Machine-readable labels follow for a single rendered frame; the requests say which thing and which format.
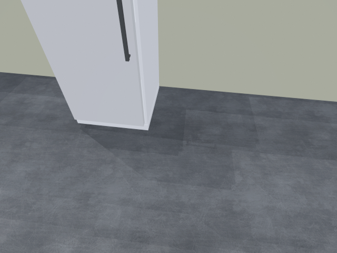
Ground fridge door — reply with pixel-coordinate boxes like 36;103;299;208
21;0;145;127

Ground handle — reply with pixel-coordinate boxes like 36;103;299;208
116;0;131;62

